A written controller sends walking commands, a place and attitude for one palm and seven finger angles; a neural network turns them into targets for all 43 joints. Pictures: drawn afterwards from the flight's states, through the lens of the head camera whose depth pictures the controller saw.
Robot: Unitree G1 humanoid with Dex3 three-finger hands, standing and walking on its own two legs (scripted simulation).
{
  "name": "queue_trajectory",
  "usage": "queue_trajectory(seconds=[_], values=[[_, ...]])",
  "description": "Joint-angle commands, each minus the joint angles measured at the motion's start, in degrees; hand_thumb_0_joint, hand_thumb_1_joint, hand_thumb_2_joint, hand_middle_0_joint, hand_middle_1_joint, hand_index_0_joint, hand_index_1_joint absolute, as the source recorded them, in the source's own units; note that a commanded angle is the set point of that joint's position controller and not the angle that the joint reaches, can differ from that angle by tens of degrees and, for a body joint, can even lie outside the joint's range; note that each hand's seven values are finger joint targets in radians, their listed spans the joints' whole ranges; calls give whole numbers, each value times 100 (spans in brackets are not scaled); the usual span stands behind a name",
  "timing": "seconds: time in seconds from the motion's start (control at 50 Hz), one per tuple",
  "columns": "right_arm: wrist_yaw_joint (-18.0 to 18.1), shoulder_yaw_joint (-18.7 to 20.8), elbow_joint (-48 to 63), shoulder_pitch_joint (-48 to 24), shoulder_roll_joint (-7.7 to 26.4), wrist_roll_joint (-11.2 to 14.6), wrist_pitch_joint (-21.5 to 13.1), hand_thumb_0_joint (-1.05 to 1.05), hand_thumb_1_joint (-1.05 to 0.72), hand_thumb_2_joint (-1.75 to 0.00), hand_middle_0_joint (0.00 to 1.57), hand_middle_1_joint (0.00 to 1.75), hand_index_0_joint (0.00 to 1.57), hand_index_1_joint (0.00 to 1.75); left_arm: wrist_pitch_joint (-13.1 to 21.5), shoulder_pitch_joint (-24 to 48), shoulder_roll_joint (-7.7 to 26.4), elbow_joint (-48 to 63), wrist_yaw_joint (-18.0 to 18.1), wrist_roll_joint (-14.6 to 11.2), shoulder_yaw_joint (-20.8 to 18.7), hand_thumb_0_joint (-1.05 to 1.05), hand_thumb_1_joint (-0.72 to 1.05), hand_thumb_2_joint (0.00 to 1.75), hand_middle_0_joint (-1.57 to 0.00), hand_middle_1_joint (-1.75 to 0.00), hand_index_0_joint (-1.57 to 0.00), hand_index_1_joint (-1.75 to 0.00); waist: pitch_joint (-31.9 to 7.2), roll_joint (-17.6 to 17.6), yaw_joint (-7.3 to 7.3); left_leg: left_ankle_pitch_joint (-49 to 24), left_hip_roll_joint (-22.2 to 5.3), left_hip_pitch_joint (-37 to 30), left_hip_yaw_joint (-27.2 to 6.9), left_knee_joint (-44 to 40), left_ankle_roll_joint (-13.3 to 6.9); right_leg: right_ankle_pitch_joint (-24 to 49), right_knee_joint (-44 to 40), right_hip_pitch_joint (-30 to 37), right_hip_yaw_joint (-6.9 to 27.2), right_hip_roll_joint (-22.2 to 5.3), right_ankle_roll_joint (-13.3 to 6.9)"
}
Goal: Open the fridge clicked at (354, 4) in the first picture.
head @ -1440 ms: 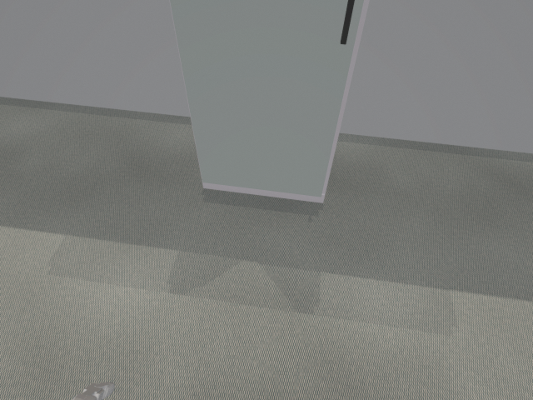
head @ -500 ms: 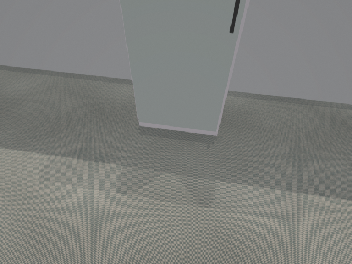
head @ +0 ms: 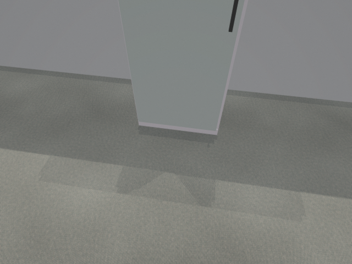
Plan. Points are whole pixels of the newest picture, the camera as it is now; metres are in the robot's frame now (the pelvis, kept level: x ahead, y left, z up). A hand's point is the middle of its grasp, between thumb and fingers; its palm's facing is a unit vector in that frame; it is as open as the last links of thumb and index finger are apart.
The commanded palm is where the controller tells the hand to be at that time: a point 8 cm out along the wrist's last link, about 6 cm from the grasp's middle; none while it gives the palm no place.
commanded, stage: walk to a spot facing it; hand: right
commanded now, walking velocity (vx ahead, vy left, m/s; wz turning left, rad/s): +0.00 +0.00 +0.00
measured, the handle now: out of the picture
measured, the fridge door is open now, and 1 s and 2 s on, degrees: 0 0 0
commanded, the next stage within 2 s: turn to face it in 0.90 s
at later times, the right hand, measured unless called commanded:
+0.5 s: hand out of the picture +0.05 -0.20 -0.19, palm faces -0.06 +0.99 -0.13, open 7.4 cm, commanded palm none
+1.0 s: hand (228, 205) +0.34 -0.15 -0.19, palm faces -0.12 +0.98 -0.18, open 7.2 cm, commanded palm none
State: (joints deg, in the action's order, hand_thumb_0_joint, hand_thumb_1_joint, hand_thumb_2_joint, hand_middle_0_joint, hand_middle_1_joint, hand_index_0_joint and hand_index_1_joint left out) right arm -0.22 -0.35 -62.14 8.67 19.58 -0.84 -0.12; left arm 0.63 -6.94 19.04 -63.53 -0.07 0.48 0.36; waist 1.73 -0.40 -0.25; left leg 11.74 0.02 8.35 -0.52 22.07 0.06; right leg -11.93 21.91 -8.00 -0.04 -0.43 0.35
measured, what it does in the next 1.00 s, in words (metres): walks ahead: left foot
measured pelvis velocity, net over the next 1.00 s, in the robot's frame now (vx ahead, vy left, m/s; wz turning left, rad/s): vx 0.26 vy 0.02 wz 0.13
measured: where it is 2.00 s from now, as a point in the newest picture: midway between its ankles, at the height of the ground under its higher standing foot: (177, 235)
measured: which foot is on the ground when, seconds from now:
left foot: down 0.00-0.40, up 0.42-0.76, down 0.78-1.00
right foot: down 0.00-0.76, up 0.78-1.00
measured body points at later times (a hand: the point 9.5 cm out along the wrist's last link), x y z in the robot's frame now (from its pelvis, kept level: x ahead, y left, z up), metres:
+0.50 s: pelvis +0.07 -0.03 -0.01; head +0.07 -0.05 +0.44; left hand +0.02 +0.20 -0.16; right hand +0.05 -0.26 -0.18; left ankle +0.02 +0.10 -0.69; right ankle +0.00 -0.12 -0.75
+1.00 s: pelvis +0.26 +0.02 -0.01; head +0.27 +0.01 +0.43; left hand +0.24 +0.25 -0.16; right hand +0.35 -0.20 -0.17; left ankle +0.27 +0.13 -0.75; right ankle +0.31 -0.10 -0.70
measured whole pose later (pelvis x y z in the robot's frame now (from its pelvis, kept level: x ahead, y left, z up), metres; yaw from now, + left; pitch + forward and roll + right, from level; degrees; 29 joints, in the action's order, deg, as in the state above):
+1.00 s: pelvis +0.26 +0.02 -0.01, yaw +7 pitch -1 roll +3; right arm 0.8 3.0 -60.3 12.9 10.2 -1.8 -2.0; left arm 1.4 -16.3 8.1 -60.7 0.1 1.4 -3.1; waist 1.7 0.5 2.7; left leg 13.8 0.4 14.2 9.3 29.3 -2.4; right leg -18.5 58.1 -29.4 -4.9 -9.1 0.6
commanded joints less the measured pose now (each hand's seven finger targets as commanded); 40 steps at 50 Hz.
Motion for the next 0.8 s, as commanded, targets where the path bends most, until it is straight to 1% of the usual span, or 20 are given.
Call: queue_trajectory(seconds=[0.0, 0.08, 0.12, 0.16, 0.2, 0.28, 0.32, 0.34, 0.36, 0.38, 0.4, 0.44, 0.52, 0.58, 0.64, 0.7, 0.72, 0.74, 0.76, 0.78], values=[[83, 216, 356, -230, 1154, 23, -146, 0, -90, -90, 20, 30, 20, 30, 127, 253, 1190, 368, 78, -5, -235, 0, 90, 90, -20, -30, -20, -30, -296, 55, 11, -615, -695, 4, -568, -419, -177, 699, -408, 37, 585, -628, -191], [87, 214, 342, -230, 1162, 23, -152, 0, -90, -90, 20, 30, 20, 30, 125, 249, 1184, 363, 76, -8, -241, 0, 90, 90, -20, -30, -20, -30, -352, 54, 15, -731, -704, -39, -560, -405, -177, 787, -390, 75, 574, -634, -188], [104, 67, 156, 214, 440, 16, -28, 0, -90, -90, 20, 30, 20, 30, 18, -162, 441, 183, 43, 46, -62, 0, 90, 90, -20, -30, -20, -30, -410, -45, 8, 420, -647, -11, -567, -396, -95, -111, -267, 30, 398, -557, -81], [53, 106, 133, 460, 484, -26, 40, 0, -90, -90, 20, 30, 20, 30, -41, -315, 427, 189, 16, 83, -93, 0, 90, 90, -20, -30, -20, -30, 43, -203, -38, 1887, -622, 318, -808, -564, -184, -1553, -154, -473, 324, -425, -113], [6, 187, 195, 656, 555, -50, 56, 0, -90, -90, 20, 30, 20, 30, -47, -394, 385, 264, 3, 104, -122, 0, 90, 90, -20, -30, -20, -30, 533, -474, -89, 2580, -691, 534, -1188, -718, -360, -1980, 230, -1037, 190, -269, -115], [27, 347, 254, 1102, 589, -10, -57, 0, -90, -90, 20, 30, 20, 30, 95, -649, 142, 414, 15, 72, -171, 0, 90, 90, -20, -30, -20, -30, 380, -849, -58, 2421, -1300, 230, -1924, -930, -897, -1285, 1272, -1297, -304, -211, -90], [26, 368, 319, 981, 424, -7, -97, 0, -90, -90, 20, 30, 20, 30, 183, -1001, 26, 336, 22, 48, -192, 0, 90, 90, -20, -30, -20, -30, 427, -489, 142, 1702, -1076, 749, -1482, -446, -854, -1108, 702, -576, -345, -295, -124], [2, 354, 359, 884, 266, -10, -98, 0, -90, -90, 20, 30, 20, 30, 210, -1277, 55, 238, 31, 41, -219, 0, 90, 90, -20, -30, -20, -30, 509, -48, 261, 1481, -701, 1304, -1071, 51, -694, -1162, 364, 23, -121, -394, -199], [-21, 330, 460, 691, 11, -23, -94, 0, -90, -90, 20, 30, 20, 30, 247, -1830, 235, 52, 53, 74, -287, 0, 90, 90, -20, -30, -20, -30, 590, 832, 475, 1361, -138, 2051, -435, 1212, -437, -1269, -251, 608, 810, -1027, -485], [-24, 276, 651, 338, -280, -24, -139, 0, -90, -90, 20, 30, 20, 30, 292, -2514, 540, -127, 111, 118, -397, 0, 90, 90, -20, -30, -20, -30, 741, 1894, 708, 1606, 261, 3036, 438, 2787, -189, -966, -1053, 1174, 2150, -2018, -951], [5, 289, 853, -67, -217, -55, -197, 0, -90, -90, 20, 30, 20, 30, 322, -2813, 364, -219, 176, 109, -354, 0, 90, 90, -20, -30, -20, -30, 1062, 1380, 755, 1834, -84, 3701, 38, 3623, -204, 64, -1132, 1323, 2501, -2403, -1312], [-67, 316, 764, -27, -313, -49, -241, 0, -90, -90, 20, 30, 20, 30, 392, -2547, 23, -137, 213, 69, -293, 0, 90, 90, -20, -30, -20, -30, 1008, 424, 496, 1454, -516, 3807, -90, 4054, -179, 1312, -890, 1304, 1806, -2340, -1402], [-188, 307, 718, 39, -720, -53, -118, 0, -90, -90, 20, 30, 20, 30, 502, -2376, -216, -187, 246, 76, -272, 0, 90, 90, -20, -30, -20, -30, 779, 749, 234, 604, -599, 3213, 357, 3437, -92, 1308, -1138, 964, 395, -1656, -1004], [-220, 287, 837, -365, -898, -36, -123, 0, -90, -90, 20, 30, 20, 30, 503, -2520, -329, -309, 253, 97, -275, 0, 90, 90, -20, -30, -20, -30, 869, 778, 287, 173, -445, 2649, 776, 2255, -156, 1825, -1153, 796, -191, -1432, -839], [-193, 318, 774, -283, -856, -26, -129, 0, -90, -90, 20, 30, 20, 30, 467, -2578, -298, -460, 249, 95, -295, 0, 90, 90, -20, -30, -20, -30, 727, 857, 148, 37, -174, 1857, 946, 1800, -353, 2931, -861, 773, -472, -1499, -789], [-133, 441, 380, 1017, -590, -74, -181, 0, -90, -90, 20, 30, 20, 30, 433, -2296, -138, -426, 249, 47, -333, 0, 90, 90, -20, -30, -20, -30, 91, 756, -506, -123, 137, 107, 1084, 1280, -565, 4177, 842, 531, -869, -1380, -584], [-91, 534, 146, 1779, -278, -115, -260, 0, -90, -90, 20, 30, 20, 30, 421, -2282, -211, -379, 205, 19, -325, 0, 90, 90, -20, -30, -20, -30, -328, 417, -827, -260, -29, -1169, 837, 996, -686, 3493, 2108, -252, -942, -1175, -389], [10, 672, 21, 2406, 313, -122, -321, 0, -90, -90, 20, 30, 20, 30, 433, -2433, -571, -249, 127, -59, -273, 0, 90, 90, -20, -30, -20, -30, -949, -730, -1005, 217, -1532, -2218, -1054, 490, -1182, 785, 4049, -1566, -1091, -644, -211], [37, 729, -40, 2537, 661, -8, -308, 0, -90, -90, 20, 30, 20, 30, 414, -2308, -799, -26, 148, -72, -289, 0, 90, 90, -20, -30, -20, -30, -1087, -1102, -775, 285, -2722, -2139, -3178, -441, -1718, -2030, 5793, -2500, -574, -162, -169], [56, 724, 130, 1979, 600, 46, -264, 0, -90, -90, 20, 30, 20, 30, 367, -1862, -711, 93, 116, -65, -327, 0, 90, 90, -20, -30, -20, -30, -697, -649, -719, 1488, -2662, -1325, -3044, -826, -1742, -1719, 6131, -2740, -116, -530, -244]])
